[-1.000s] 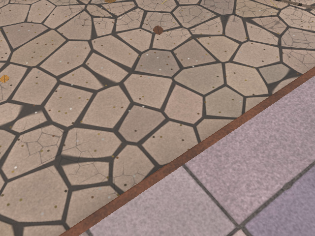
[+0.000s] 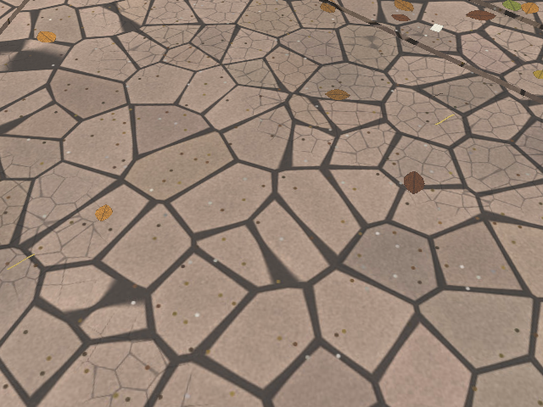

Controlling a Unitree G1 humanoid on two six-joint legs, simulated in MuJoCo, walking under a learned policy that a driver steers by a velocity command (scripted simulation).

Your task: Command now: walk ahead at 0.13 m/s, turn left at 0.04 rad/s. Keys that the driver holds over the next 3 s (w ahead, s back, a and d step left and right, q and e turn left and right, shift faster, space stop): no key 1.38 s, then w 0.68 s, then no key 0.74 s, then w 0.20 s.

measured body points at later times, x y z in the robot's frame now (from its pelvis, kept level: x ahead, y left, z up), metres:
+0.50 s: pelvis +0.03 -0.01 +0.02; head +0.03 -0.02 +0.47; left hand +0.07 +0.23 -0.13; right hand +0.08 -0.25 -0.14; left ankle +0.05 +0.08 -0.73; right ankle +0.03 -0.13 -0.73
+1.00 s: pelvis +0.03 -0.02 +0.02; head +0.03 -0.02 +0.47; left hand +0.03 +0.20 -0.14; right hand +0.03 -0.25 -0.15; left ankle +0.05 +0.08 -0.73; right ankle +0.03 -0.13 -0.73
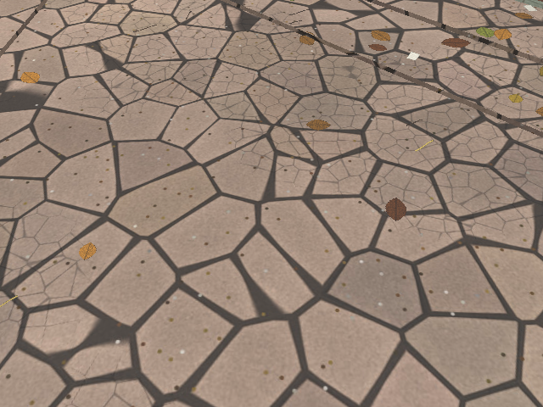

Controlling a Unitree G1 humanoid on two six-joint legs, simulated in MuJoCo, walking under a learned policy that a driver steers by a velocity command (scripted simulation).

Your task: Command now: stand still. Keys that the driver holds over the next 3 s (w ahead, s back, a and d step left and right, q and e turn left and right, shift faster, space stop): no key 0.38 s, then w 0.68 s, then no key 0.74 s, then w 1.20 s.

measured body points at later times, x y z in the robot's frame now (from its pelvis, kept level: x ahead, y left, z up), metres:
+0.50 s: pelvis +0.01 +0.00 +0.00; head +0.00 +0.00 +0.45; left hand -0.01 +0.22 -0.16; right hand -0.01 -0.22 -0.16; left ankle +0.02 +0.10 -0.74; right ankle +0.00 -0.10 -0.74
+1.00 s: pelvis +0.18 -0.01 -0.02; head +0.21 +0.00 +0.42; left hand +0.39 +0.21 -0.14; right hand +0.04 -0.22 -0.16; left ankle +0.00 +0.09 -0.75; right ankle +0.35 -0.14 -0.73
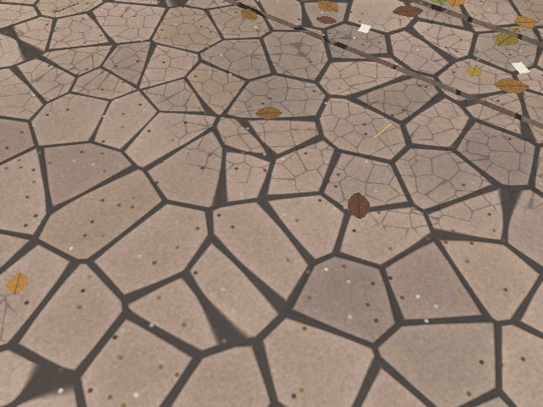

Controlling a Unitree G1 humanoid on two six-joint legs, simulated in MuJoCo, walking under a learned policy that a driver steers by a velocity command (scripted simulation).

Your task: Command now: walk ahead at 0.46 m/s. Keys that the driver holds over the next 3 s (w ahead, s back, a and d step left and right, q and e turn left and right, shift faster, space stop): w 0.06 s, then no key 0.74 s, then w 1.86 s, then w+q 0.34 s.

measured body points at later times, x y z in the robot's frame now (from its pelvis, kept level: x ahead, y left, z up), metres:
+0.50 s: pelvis +0.26 -0.06 -0.08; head +0.30 -0.06 +0.37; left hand +0.21 +0.16 -0.23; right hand +0.36 -0.28 -0.23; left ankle +0.36 +0.04 -0.80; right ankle +0.22 -0.12 -0.81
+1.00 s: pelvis +0.35 -0.05 -0.09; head +0.35 -0.04 +0.36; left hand +0.26 +0.17 -0.24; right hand +0.36 -0.27 -0.24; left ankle +0.37 +0.04 -0.80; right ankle +0.22 -0.12 -0.81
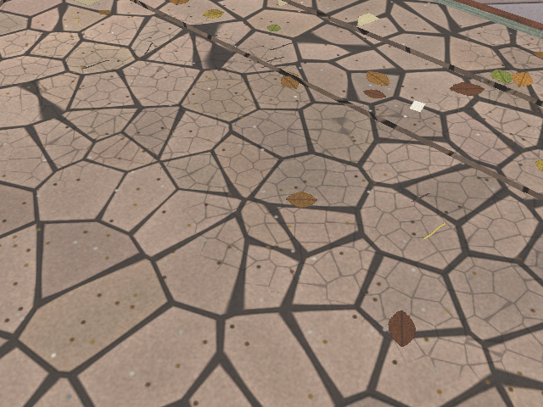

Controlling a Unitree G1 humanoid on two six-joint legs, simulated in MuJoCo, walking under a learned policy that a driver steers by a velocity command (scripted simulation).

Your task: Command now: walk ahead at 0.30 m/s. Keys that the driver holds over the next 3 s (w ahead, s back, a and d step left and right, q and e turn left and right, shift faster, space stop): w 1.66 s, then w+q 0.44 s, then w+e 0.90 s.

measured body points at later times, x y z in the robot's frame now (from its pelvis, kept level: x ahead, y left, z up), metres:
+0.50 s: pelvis +0.20 +0.06 +0.02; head +0.21 +0.06 +0.47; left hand +0.31 +0.29 -0.12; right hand +0.14 -0.16 -0.13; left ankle +0.14 +0.12 -0.73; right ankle +0.33 -0.09 -0.67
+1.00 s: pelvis +0.49 +0.00 +0.02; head +0.50 -0.01 +0.47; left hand +0.45 +0.24 -0.13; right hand +0.58 -0.24 -0.12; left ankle +0.56 +0.16 -0.65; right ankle +0.47 -0.06 -0.73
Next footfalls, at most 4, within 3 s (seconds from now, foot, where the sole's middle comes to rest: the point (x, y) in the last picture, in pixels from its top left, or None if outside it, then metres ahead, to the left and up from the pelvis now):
0.16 left None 0.18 0.12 -0.77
0.72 right None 0.51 -0.06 -0.77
1.28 left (238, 307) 0.82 0.12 -0.77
1.84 right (300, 225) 1.13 -0.06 -0.77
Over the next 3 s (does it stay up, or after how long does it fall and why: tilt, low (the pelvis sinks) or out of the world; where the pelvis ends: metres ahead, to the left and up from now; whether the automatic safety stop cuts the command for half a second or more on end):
stays up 1.53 0.06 -0.01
